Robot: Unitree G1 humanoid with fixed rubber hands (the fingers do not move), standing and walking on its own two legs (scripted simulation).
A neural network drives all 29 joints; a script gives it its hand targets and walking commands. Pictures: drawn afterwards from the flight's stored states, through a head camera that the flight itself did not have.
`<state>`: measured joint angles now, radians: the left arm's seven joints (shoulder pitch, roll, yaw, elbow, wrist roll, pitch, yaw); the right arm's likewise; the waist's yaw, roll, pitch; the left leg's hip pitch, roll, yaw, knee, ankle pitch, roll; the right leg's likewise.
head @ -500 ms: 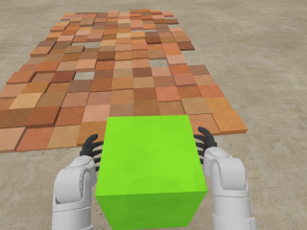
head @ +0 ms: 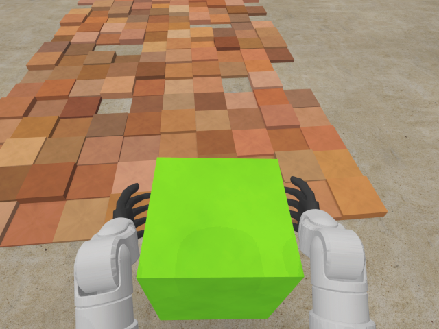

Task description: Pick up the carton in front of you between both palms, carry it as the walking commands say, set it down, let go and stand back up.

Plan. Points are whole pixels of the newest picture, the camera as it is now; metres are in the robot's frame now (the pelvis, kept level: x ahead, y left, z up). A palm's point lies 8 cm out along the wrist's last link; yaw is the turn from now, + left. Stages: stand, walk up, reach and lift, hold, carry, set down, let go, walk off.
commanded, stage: carry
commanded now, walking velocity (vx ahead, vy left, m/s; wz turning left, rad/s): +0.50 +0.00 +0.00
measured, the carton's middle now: (216, 243) +0.27 +0.01 +0.01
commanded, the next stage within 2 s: none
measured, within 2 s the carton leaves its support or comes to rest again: neither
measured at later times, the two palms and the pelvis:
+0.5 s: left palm (148, 70) +0.66 +0.16 +0.14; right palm (269, 66) +0.68 -0.14 +0.14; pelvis +0.33 -0.01 -0.01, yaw +3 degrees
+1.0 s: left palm (162, 6) +1.06 +0.17 +0.15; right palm (250, 5) +1.06 -0.13 +0.16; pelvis +0.66 +0.02 +0.02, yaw +0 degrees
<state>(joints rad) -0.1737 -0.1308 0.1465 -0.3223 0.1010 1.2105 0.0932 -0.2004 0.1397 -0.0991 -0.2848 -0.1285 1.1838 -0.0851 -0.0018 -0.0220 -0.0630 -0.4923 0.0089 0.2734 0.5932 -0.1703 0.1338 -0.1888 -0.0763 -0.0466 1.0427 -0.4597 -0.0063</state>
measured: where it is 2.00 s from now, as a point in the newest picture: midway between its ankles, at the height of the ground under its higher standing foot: (211, 148)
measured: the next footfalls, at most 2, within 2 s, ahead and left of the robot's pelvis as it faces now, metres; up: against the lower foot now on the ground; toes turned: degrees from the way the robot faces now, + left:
right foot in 0.48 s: +0.49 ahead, -0.07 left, +0.00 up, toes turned -7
left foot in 0.92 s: +0.79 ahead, +0.11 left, +0.03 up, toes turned +6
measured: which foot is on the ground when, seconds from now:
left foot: down 0.00-0.50, up 0.52-0.90, down 0.92-1.00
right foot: up 0.00-0.46, down 0.48-0.96, up 0.98-1.00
